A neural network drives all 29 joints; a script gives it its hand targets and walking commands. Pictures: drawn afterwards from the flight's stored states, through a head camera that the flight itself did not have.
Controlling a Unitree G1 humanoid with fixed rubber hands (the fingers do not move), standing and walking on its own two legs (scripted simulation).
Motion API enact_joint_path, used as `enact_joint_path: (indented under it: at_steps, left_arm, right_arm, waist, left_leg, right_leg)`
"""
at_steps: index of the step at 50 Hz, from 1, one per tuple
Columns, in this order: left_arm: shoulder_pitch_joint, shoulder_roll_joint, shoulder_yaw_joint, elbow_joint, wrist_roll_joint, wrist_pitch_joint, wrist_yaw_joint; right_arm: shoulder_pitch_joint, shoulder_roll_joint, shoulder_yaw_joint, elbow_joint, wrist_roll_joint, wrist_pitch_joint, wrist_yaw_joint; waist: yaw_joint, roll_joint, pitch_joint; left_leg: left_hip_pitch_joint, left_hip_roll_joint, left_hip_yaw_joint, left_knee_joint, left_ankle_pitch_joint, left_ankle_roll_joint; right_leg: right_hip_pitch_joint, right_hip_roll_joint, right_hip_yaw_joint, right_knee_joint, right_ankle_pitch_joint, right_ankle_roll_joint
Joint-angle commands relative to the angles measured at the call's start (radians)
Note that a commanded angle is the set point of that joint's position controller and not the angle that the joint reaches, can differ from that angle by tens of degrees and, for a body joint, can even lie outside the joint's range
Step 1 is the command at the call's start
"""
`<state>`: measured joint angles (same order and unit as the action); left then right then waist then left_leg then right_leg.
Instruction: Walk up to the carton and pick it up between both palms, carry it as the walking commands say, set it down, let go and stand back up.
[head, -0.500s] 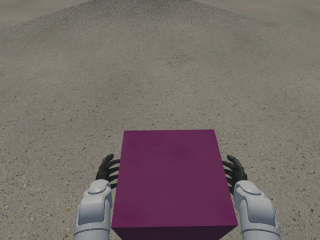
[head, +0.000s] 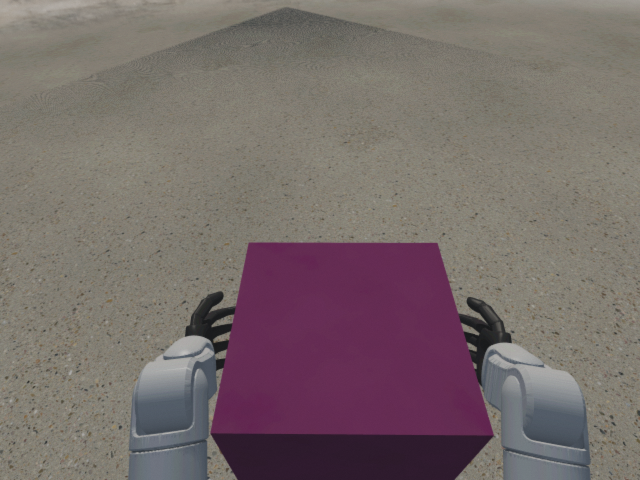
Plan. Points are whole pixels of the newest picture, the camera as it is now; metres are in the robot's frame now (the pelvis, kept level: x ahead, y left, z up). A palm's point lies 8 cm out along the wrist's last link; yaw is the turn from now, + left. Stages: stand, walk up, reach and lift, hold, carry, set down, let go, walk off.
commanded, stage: carry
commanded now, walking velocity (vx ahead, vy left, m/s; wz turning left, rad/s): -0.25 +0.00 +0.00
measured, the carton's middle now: (342, 366) +0.27 +0.00 +0.02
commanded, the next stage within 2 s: none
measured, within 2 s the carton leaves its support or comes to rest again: neither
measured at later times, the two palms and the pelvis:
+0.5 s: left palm out of the picture +0.05 +0.21 +0.08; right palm out of the picture +0.08 -0.13 +0.08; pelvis -0.20 +0.01 +0.00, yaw +2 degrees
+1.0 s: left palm out of the picture -0.18 +0.19 +0.06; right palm out of the picture -0.16 -0.15 +0.07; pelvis -0.42 +0.00 +0.00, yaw +3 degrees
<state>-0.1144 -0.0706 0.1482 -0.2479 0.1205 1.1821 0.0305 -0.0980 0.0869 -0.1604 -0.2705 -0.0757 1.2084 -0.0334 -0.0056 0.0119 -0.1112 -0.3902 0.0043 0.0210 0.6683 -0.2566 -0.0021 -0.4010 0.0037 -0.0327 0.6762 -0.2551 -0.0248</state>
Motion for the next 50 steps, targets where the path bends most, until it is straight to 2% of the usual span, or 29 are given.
enact_joint_path:
  at_steps: [1, 4, 9, 10, 11, 12, 14, 16, 18, 20, 23, 25, 26, 27, 28, 29, 30, 33, 36, 37, 38, 41, 43, 44, 45, 46, 47, 48, 50]
  left_arm:
    - [-0.522, -0.866, -0.698, -0.144, -0.426, 0.043, -0.242]
    - [-0.474, -0.878, -0.654, -0.129, -0.415, 0.048, -0.238]
    - [-0.519, -0.861, -0.715, -0.252, -0.403, 0.042, -0.224]
    - [-0.537, -0.832, -0.739, -0.269, -0.412, 0.037, -0.223]
    - [-0.591, -0.843, -0.769, -0.319, -0.430, 0.030, -0.220]
    - [-0.583, -0.839, -0.773, -0.299, -0.436, 0.023, -0.222]
    - [-0.644, -0.882, -0.799, -0.330, -0.473, 0.014, -0.231]
    - [-0.558, -0.900, -0.781, -0.263, -0.465, 0.006, -0.236]
    - [-0.507, -0.902, -0.783, -0.233, -0.461, -0.002, -0.233]
    - [-0.472, -0.896, -0.792, -0.208, -0.467, 0.003, -0.235]
    - [-0.416, -0.856, -0.770, -0.188, -0.453, 0.013, -0.250]
    - [-0.414, -0.846, -0.751, -0.142, -0.442, 0.016, -0.255]
    - [-0.434, -0.834, -0.743, -0.151, -0.446, 0.013, -0.261]
    - [-0.430, -0.829, -0.735, -0.151, -0.435, 0.001, -0.266]
    - [-0.440, -0.816, -0.735, -0.172, -0.434, -0.008, -0.270]
    - [-0.411, -0.845, -0.736, -0.187, -0.437, -0.015, -0.271]
    - [-0.395, -0.870, -0.736, -0.150, -0.422, -0.029, -0.271]
    - [-0.525, -0.919, -0.754, -0.266, -0.438, -0.031, -0.257]
    - [-0.528, -0.833, -0.716, -0.296, -0.407, -0.018, -0.225]
    - [-0.484, -0.797, -0.686, -0.255, -0.380, -0.008, -0.215]
    - [-0.451, -0.756, -0.676, -0.270, -0.357, -0.007, -0.206]
    - [-0.334, -0.775, -0.676, -0.176, -0.322, 0.012, -0.206]
    - [-0.284, -0.771, -0.671, -0.110, -0.305, 0.015, -0.207]
    - [-0.320, -0.802, -0.704, -0.136, -0.333, 0.010, -0.202]
    - [-0.370, -0.826, -0.731, -0.144, -0.344, 0.003, -0.206]
    - [-0.453, -0.844, -0.741, -0.181, -0.373, -0.005, -0.213]
    - [-0.535, -0.859, -0.781, -0.242, -0.403, -0.003, -0.225]
    - [-0.621, -0.904, -0.793, -0.276, -0.440, -0.017, -0.230]
    - [-0.606, -0.917, -0.789, -0.275, -0.470, -0.021, -0.243]
  right_arm:
    - [-0.661, 0.813, 0.772, -0.211, 0.415, 0.014, 0.230]
    - [-0.694, 0.832, 0.785, -0.268, 0.437, 0.012, 0.220]
    - [-0.582, 0.863, 0.761, -0.185, 0.409, 0.024, 0.231]
    - [-0.527, 0.850, 0.757, -0.173, 0.396, 0.010, 0.235]
    - [-0.518, 0.836, 0.744, -0.171, 0.386, 0.005, 0.236]
    - [-0.505, 0.835, 0.759, -0.184, 0.390, -0.004, 0.240]
    - [-0.578, 0.867, 0.752, -0.216, 0.391, -0.024, 0.241]
    - [-0.622, 0.846, 0.765, -0.324, 0.399, -0.033, 0.223]
    - [-0.588, 0.832, 0.755, -0.332, 0.391, -0.035, 0.220]
    - [-0.579, 0.806, 0.750, -0.364, 0.365, -0.037, 0.209]
    - [-0.470, 0.774, 0.728, -0.305, 0.308, -0.026, 0.200]
    - [-0.377, 0.767, 0.706, -0.192, 0.272, -0.010, 0.196]
    - [-0.326, 0.784, 0.698, -0.131, 0.258, -0.012, 0.194]
    - [-0.356, 0.785, 0.732, -0.163, 0.265, -0.020, 0.197]
    - [-0.390, 0.808, 0.752, -0.177, 0.286, -0.024, 0.205]
    - [-0.461, 0.786, 0.772, -0.244, 0.305, -0.035, 0.207]
    - [-0.578, 0.799, 0.785, -0.329, 0.340, -0.038, 0.220]
    - [-0.711, 0.837, 0.824, -0.371, 0.429, -0.055, 0.242]
    - [-0.708, 0.812, 0.836, -0.332, 0.460, -0.034, 0.243]
    - [-0.631, 0.787, 0.819, -0.254, 0.454, -0.020, 0.245]
    - [-0.568, 0.777, 0.820, -0.224, 0.451, -0.010, 0.246]
    - [-0.481, 0.743, 0.785, -0.166, 0.421, 0.004, 0.252]
    - [-0.439, 0.755, 0.758, -0.144, 0.395, -0.007, 0.253]
    - [-0.405, 0.776, 0.749, -0.117, 0.400, -0.017, 0.258]
    - [-0.428, 0.794, 0.753, -0.123, 0.402, -0.025, 0.263]
    - [-0.491, 0.815, 0.762, -0.157, 0.400, -0.042, 0.262]
    - [-0.498, 0.797, 0.735, -0.176, 0.366, -0.055, 0.262]
    - [-0.566, 0.832, 0.739, -0.213, 0.380, -0.056, 0.257]
    - [-0.604, 0.840, 0.754, -0.315, 0.394, -0.056, 0.234]
  waist:
    - [0.017, -0.244, -0.207]
    - [0.022, -0.257, -0.223]
    - [0.004, -0.169, -0.348]
    - [-0.006, 0.037, -0.336]
    - [0.005, 0.284, -0.300]
    - [-0.004, 0.371, -0.311]
    - [0.001, 0.298, -0.297]
    - [-0.004, 0.176, -0.314]
    - [0.005, 0.192, -0.329]
    - [0.006, 0.121, -0.318]
    - [0.005, 0.147, -0.333]
    - [0.019, 0.164, -0.370]
    - [0.019, 0.111, -0.366]
    - [0.010, -0.107, -0.345]
    - [0.007, -0.296, -0.320]
    - [0.016, -0.331, -0.297]
    - [0.017, -0.363, -0.271]
    - [0.036, -0.163, -0.143]
    - [0.028, -0.165, -0.085]
    - [0.026, -0.103, -0.092]
    - [0.021, -0.171, -0.146]
    - [0.009, -0.172, -0.246]
    - [0.011, 0.020, -0.335]
    - [0.023, 0.274, -0.341]
    - [0.021, 0.392, -0.305]
    - [0.003, 0.318, -0.267]
    - [-0.009, 0.343, -0.255]
    - [-0.001, 0.203, -0.214]
    - [0.002, 0.127, -0.196]
  left_leg:
    - [-0.010, 0.000, 0.040, 0.255, -0.204, 0.011]
    - [-0.023, 0.016, 0.028, 0.278, -0.216, 0.007]
    - [0.176, 0.029, 0.013, -0.099, -0.124, 0.022]
    - [0.185, 0.132, -0.141, -0.327, -0.074, 0.035]
    - [0.199, 0.330, -0.364, -0.359, 0.156, 0.102]
    - [0.180, 0.434, -0.375, -0.282, 0.431, 0.197]
    - [0.077, 0.343, -0.210, -0.207, 0.402, 0.188]
    - [0.087, 0.309, -0.153, -0.224, 0.381, 0.159]
    - [0.129, 0.283, -0.127, -0.252, 0.258, 0.128]
    - [0.168, 0.276, -0.167, -0.265, 0.243, 0.137]
    - [0.248, 0.306, -0.235, -0.273, 0.321, 0.141]
    - [0.258, 0.290, -0.179, -0.225, 0.270, 0.123]
    - [0.191, 0.241, -0.129, -0.169, 0.259, 0.086]
    - [0.085, 0.188, -0.087, -0.107, 0.223, 0.043]
    - [-0.087, 0.095, 0.007, -0.024, 0.088, -0.019]
    - [-0.139, 0.059, 0.046, 0.093, -0.105, -0.037]
    - [-0.112, 0.086, 0.024, 0.113, -0.112, -0.007]
    - [-0.074, 0.013, 0.027, 0.525, -0.152, -0.028]
    - [-0.161, 0.027, 0.028, 0.479, -0.176, -0.042]
    - [-0.173, 0.033, 0.044, 0.418, -0.191, -0.047]
    - [-0.141, 0.027, 0.052, 0.319, -0.225, -0.043]
    - [-0.014, 0.017, 0.056, -0.100, -0.198, -0.037]
    - [0.201, 0.128, -0.081, -0.289, 0.158, -0.040]
    - [0.298, 0.290, -0.242, -0.224, 0.632, 0.002]
    - [0.352, 0.385, -0.284, -0.189, 0.883, 0.081]
    - [0.306, 0.369, -0.207, -0.143, 0.960, 0.142]
    - [0.188, 0.394, -0.235, -0.180, 0.755, 0.163]
    - [0.147, 0.355, -0.199, -0.223, 0.518, 0.151]
    - [0.082, 0.349, -0.225, -0.284, 0.224, 0.123]
  right_leg:
    - [-0.057, -0.358, 0.326, -0.367, -0.066, -0.144]
    - [-0.031, -0.345, 0.303, -0.401, -0.075, -0.130]
    - [-0.019, -0.230, 0.132, -0.210, -0.066, -0.047]
    - [-0.021, -0.154, 0.071, -0.102, -0.027, -0.022]
    - [-0.138, -0.043, -0.041, 0.093, -0.115, 0.033]
    - [-0.206, -0.018, -0.035, 0.290, -0.276, 0.053]
    - [-0.120, -0.069, 0.016, 0.334, -0.220, 0.024]
    - [-0.111, -0.018, -0.031, 0.437, -0.182, 0.035]
    - [-0.147, 0.000, -0.026, 0.466, -0.165, 0.050]
    - [-0.156, -0.001, -0.039, 0.357, -0.161, 0.060]
    - [-0.082, 0.004, -0.042, 0.106, -0.267, 0.069]
    - [0.061, -0.012, -0.057, -0.198, -0.164, 0.065]
    - [0.170, -0.079, 0.014, -0.306, -0.080, 0.064]
    - [0.222, -0.170, 0.139, -0.285, 0.044, 0.048]
    - [0.277, -0.324, 0.290, -0.228, 0.399, -0.008]
    - [0.284, -0.376, 0.267, -0.153, 0.683, -0.088]
    - [0.190, -0.401, 0.227, -0.122, 0.637, -0.139]
    - [-0.098, -0.361, 0.178, -0.319, 0.105, -0.184]
    - [-0.041, -0.289, 0.169, -0.296, 0.183, -0.133]
    - [0.004, -0.290, 0.187, -0.277, 0.203, -0.133]
    - [0.056, -0.293, 0.207, -0.264, 0.231, -0.131]
    - [0.188, -0.282, 0.168, -0.154, 0.343, -0.121]
    - [0.140, -0.194, 0.099, -0.032, 0.293, -0.029]
    - [-0.027, -0.100, 0.006, 0.064, 0.021, 0.021]
    - [-0.175, -0.041, -0.062, 0.187, -0.258, 0.045]
    - [-0.203, -0.031, -0.003, 0.309, -0.296, 0.046]
    - [-0.186, -0.047, 0.014, 0.321, -0.280, 0.037]
    - [-0.153, -0.055, -0.012, 0.323, -0.182, 0.038]
    - [-0.123, -0.047, -0.014, 0.309, -0.173, 0.042]
